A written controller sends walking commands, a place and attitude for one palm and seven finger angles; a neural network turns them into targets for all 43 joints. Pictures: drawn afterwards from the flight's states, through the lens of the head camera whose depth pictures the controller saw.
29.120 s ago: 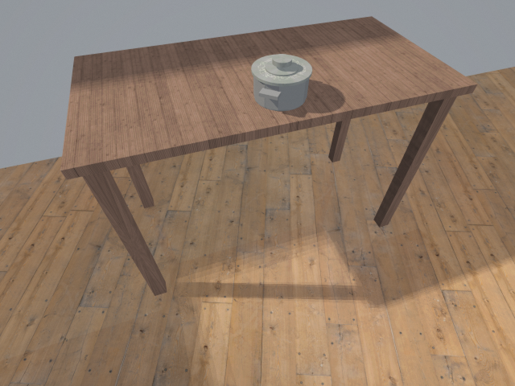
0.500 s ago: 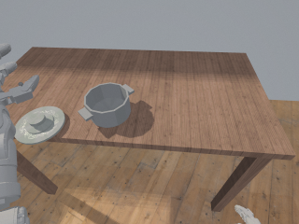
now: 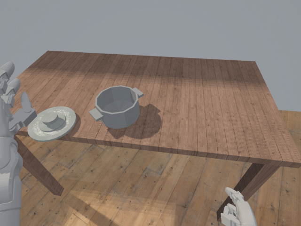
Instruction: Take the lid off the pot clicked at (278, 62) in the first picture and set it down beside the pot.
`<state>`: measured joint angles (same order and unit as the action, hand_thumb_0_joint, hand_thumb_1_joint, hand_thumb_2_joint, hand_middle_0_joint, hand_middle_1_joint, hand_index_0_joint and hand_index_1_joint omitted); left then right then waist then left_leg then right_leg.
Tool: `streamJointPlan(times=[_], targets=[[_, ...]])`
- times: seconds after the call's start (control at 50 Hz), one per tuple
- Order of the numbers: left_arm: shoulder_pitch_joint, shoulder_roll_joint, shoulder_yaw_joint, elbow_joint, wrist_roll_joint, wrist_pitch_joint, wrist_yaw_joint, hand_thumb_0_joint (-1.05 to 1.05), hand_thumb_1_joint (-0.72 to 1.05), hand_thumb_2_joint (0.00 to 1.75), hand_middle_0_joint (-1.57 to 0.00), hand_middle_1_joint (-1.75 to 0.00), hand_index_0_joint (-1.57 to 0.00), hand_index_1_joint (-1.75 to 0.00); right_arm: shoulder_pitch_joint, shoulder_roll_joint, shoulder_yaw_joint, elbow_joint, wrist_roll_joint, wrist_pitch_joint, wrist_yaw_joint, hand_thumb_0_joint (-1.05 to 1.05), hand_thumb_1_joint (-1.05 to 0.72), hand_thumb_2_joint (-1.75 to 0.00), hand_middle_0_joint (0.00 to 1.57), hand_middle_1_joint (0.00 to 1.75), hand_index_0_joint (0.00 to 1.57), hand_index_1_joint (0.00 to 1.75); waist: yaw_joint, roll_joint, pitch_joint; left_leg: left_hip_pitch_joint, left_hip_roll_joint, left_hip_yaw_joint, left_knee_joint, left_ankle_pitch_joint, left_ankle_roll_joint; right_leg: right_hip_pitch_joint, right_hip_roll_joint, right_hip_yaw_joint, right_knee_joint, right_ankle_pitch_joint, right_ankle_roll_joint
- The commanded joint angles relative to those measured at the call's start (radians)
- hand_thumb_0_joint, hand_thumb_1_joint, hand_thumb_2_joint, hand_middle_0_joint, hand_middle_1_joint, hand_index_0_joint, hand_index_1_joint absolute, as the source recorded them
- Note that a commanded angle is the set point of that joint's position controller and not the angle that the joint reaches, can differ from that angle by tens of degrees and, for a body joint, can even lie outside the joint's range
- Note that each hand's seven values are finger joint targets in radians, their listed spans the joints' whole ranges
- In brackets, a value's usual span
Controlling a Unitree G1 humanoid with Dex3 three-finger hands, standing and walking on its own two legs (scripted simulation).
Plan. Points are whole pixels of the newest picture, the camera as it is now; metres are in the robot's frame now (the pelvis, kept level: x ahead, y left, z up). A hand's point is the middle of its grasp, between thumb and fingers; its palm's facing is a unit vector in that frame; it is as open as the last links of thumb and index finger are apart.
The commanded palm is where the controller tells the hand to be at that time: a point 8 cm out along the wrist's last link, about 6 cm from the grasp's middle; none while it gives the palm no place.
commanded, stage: draw the hand back to the body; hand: left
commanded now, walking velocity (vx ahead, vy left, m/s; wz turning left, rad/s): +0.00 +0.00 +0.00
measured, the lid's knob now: (50, 118) +0.42 +0.42 +0.02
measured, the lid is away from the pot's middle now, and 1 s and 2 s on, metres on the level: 0.24 0.24 0.24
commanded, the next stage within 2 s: step back with the hand held close in 0.74 s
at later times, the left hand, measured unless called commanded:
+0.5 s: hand (24, 147) +0.20 +0.27 +0.19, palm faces +0.43 -0.85 -0.32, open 7.4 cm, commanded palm +0.13 +0.30 +0.20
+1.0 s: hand (13, 158) +0.17 +0.27 +0.20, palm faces +0.43 -0.81 -0.40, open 7.4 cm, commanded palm +0.10 +0.31 +0.20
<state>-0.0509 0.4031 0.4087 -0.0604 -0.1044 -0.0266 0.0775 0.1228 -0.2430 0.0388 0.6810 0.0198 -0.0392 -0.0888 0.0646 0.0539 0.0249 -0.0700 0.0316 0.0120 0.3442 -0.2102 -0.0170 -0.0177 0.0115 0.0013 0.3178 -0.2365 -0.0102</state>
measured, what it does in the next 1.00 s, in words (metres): stands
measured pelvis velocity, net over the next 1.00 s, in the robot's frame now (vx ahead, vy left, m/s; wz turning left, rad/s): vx -0.02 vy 0.02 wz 0.03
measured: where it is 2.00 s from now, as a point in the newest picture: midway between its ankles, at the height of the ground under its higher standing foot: outside the picture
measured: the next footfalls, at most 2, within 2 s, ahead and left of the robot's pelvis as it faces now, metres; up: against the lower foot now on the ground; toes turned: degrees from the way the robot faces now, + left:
none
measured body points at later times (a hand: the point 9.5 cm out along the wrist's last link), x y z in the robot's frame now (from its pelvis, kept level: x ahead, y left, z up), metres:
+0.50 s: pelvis -0.01 +0.02 +0.00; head -0.03 +0.01 +0.45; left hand +0.17 +0.31 +0.21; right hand +0.19 -0.19 -0.08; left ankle -0.01 +0.13 -0.75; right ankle -0.04 -0.11 -0.75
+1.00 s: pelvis -0.02 +0.02 +0.00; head -0.03 +0.02 +0.45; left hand +0.14 +0.31 +0.22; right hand +0.19 -0.19 -0.07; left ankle -0.01 +0.13 -0.75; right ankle -0.04 -0.11 -0.75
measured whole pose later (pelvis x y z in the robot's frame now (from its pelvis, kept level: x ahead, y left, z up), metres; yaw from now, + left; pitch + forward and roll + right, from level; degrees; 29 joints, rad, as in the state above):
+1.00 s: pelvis -0.02 +0.02 +0.00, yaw +2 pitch -3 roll -1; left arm 0.46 0.39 0.37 -0.58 -0.08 -0.13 0.08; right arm 0.15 -0.22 0.04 0.59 0.00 -0.02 -0.07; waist 0.04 0.04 0.01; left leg -0.16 0.01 -0.01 0.45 -0.23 0.01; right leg -0.07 -0.01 -0.02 0.36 -0.23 0.02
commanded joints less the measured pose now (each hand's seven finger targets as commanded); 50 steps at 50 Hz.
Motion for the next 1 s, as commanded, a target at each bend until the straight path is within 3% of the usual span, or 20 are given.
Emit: streamJointPlan(times=[0.0,0.1,0.2,0.26,0.32,0.36,0.42,0.52,0.58,0.66,0.76,0.82,0.84,0.86,0.88,0.9,0.98], targets=[[-0.198,0.26,0.09,-0.325,-0.004,-0.08,0.014,0.0,0.9,0.9,-0.2,-0.3,-0.2,-0.3,-0.129,-0.103,-0.041,-0.161,-0.007,-0.058,-0.009,0.0,-0.9,-0.9,0.2,0.3,0.2,0.3,-0.006,0.038,-0.194,0.124,-0.033,0.039,-0.004,0.308,0.056,-0.007,0.012,-0.026,-0.032,0.342,-0.006],[-0.099,0.22,0.069,-0.351,-0.007,-0.073,0.008,0.0,0.9,0.9,-0.2,-0.3,-0.2,-0.3,-0.137,-0.099,-0.039,-0.164,-0.012,-0.056,-0.009,0.0,-0.9,-0.9,0.2,0.3,0.2,0.3,-0.008,-0.009,-0.135,0.102,-0.027,0.032,-0.018,0.261,0.053,-0.026,0.012,-0.031,-0.048,0.279,-0.005],[-0.002,0.201,0.059,-0.471,-0.005,-0.087,0.008,0.0,0.9,0.9,-0.2,-0.3,-0.2,-0.3,-0.15,-0.09,-0.036,-0.169,-0.019,-0.068,-0.007,0.0,-0.9,-0.9,0.2,0.3,0.2,0.3,-0.001,0.046,-0.144,0.11,-0.025,0.02,-0.021,0.255,0.046,-0.015,0.01,-0.028,-0.045,0.257,-0.011],[0.083,0.18,0.056,-0.455,-0.003,-0.079,0.006,0.0,0.9,0.9,-0.2,-0.3,-0.2,-0.3,-0.149,-0.089,-0.038,-0.166,-0.023,-0.069,-0.004,0.0,-0.9,-0.9,0.2,0.3,0.2,0.3,-0.004,0.002,-0.093,0.086,-0.022,0.02,-0.023,0.236,0.047,-0.032,0.011,-0.033,-0.054,0.236,-0.01],[0.132,0.167,0.043,-0.517,-0.002,-0.088,0.004,0.0,0.9,0.9,-0.2,-0.3,-0.2,-0.3,-0.153,-0.086,-0.037,-0.171,-0.027,-0.076,-0.005,0.0,-0.9,-0.9,0.2,0.3,0.2,0.3,0.002,0.021,-0.095,0.083,-0.023,0.014,-0.026,0.221,0.045,-0.024,0.008,-0.031,-0.053,0.22,-0.011],[0.178,0.156,0.036,-0.543,-0.002,-0.089,0.002,0.0,0.9,0.9,-0.2,-0.3,-0.2,-0.3,-0.155,-0.083,-0.038,-0.175,-0.027,-0.077,-0.001,0.0,-0.9,-0.9,0.2,0.3,0.2,0.3,-0.002,-0.006,-0.08,0.077,-0.021,0.012,-0.026,0.211,0.045,-0.03,0.009,-0.033,-0.059,0.205,-0.011],[0.211,0.151,0.026,-0.621,0.003,-0.095,0.003,0.0,0.9,0.9,-0.2,-0.3,-0.2,-0.3,-0.155,-0.081,-0.039,-0.18,-0.03,-0.085,0.0,0.0,-0.9,-0.9,0.2,0.3,0.2,0.3,0.002,0.034,-0.091,0.077,-0.021,0.008,-0.026,0.189,0.041,-0.026,0.005,-0.029,-0.058,0.182,-0.011],[0.343,0.127,0.015,-0.655,0.005,-0.093,0.004,0.0,0.9,0.9,-0.2,-0.3,-0.2,-0.3,-0.15,-0.075,-0.041,-0.185,-0.035,-0.091,0.0,0.0,-0.9,-0.9,0.2,0.3,0.2,0.3,0.005,-0.002,-0.059,0.061,-0.018,0.007,-0.021,0.185,0.04,-0.033,0.005,-0.031,-0.06,0.181,-0.011],[0.341,0.136,0.011,-0.727,0.013,-0.1,0.009,0.0,0.9,0.9,-0.2,-0.3,-0.2,-0.3,-0.152,-0.076,-0.039,-0.191,-0.035,-0.098,-0.001,0.0,-0.9,-0.9,0.2,0.3,0.2,0.3,0.003,0.041,-0.068,0.064,-0.019,0.001,-0.014,0.184,0.038,-0.032,0.005,-0.026,-0.055,0.179,-0.014],[0.345,0.106,-0.002,-0.66,0.011,-0.089,0.012,0.0,0.9,0.9,-0.2,-0.3,-0.2,-0.3,-0.144,-0.072,-0.036,-0.18,-0.034,-0.093,-0.008,0.0,-0.9,-0.9,0.2,0.3,0.2,0.3,-0.004,-0.023,-0.009,0.049,-0.017,-0.002,-0.022,0.149,0.04,-0.062,0.009,-0.031,-0.07,0.137,-0.014],[0.366,0.124,0.007,-0.721,0.017,-0.099,0.014,0.0,0.9,0.9,-0.2,-0.3,-0.2,-0.3,-0.146,-0.07,-0.036,-0.187,-0.041,-0.104,-0.008,0.0,-0.9,-0.9,0.2,0.3,0.2,0.3,0.007,0.032,-0.069,0.072,-0.02,-0.003,-0.01,0.167,0.039,-0.033,0.003,-0.021,-0.058,0.157,-0.016],[0.384,0.112,0.001,-0.672,0.016,-0.088,0.015,0.0,0.9,0.9,-0.2,-0.3,-0.2,-0.3,-0.142,-0.069,-0.037,-0.182,-0.041,-0.097,-0.009,0.0,-0.9,-0.9,0.2,0.3,0.2,0.3,0.007,-0.027,-0.038,0.056,-0.018,0.001,-0.011,0.17,0.041,-0.042,0.001,-0.026,-0.06,0.165,-0.012],[0.194,0.271,0.135,-0.82,0.022,-0.149,0.028,0.0,0.9,0.9,-0.2,-0.3,-0.2,-0.3,-0.129,-0.108,-0.04,-0.245,-0.02,-0.066,-0.006,0.0,-0.9,-0.9,0.2,0.3,0.2,0.3,-0.033,0.004,-0.002,-0.039,-0.007,-0.041,0.031,0.09,0.061,-0.119,-0.054,0.062,-0.071,0.217,-0.007],[0.219,0.256,0.131,-0.777,0.02,-0.171,0.032,0.0,0.9,0.9,-0.2,-0.3,-0.2,-0.3,-0.126,-0.082,-0.03,-0.229,-0.024,-0.052,-0.01,0.0,-0.9,-0.9,0.2,0.3,0.2,0.3,-0.036,-0.002,0.001,-0.055,-0.007,-0.051,0.045,0.066,0.06,-0.128,-0.078,0.069,-0.066,0.229,-0.017],[0.401,0.168,0.079,-0.668,0.021,-0.165,0.028,0.0,0.9,0.9,-0.2,-0.3,-0.2,-0.3,-0.098,-0.089,-0.039,-0.228,-0.027,-0.04,-0.009,0.0,-0.9,-0.9,0.2,0.3,0.2,0.3,-0.039,-0.055,-0.016,-0.058,-0.007,-0.052,0.066,0.097,0.063,-0.144,-0.089,0.056,-0.055,0.239,-0.016],[0.474,0.124,0.043,-0.65,0.024,-0.157,0.019,0.0,0.9,0.9,-0.2,-0.3,-0.2,-0.3,-0.087,-0.091,-0.047,-0.241,-0.023,-0.029,-0.001,0.0,-0.9,-0.9,0.2,0.3,0.2,0.3,-0.041,-0.073,-0.051,-0.039,-0.002,-0.051,0.089,0.15,0.065,-0.151,-0.098,0.052,-0.04,0.275,-0.012],[0.544,0.133,0.049,-0.691,0.027,-0.16,0.012,0.0,0.9,0.9,-0.2,-0.3,-0.2,-0.3,-0.071,-0.101,-0.065,-0.278,-0.015,-0.003,0.003,0.0,-0.9,-0.9,0.2,0.3,0.2,0.3,-0.048,-0.057,-0.131,-0.039,0.023,-0.048,0.095,0.315,0.067,-0.131,-0.095,0.019,0.03,0.369,0.005]])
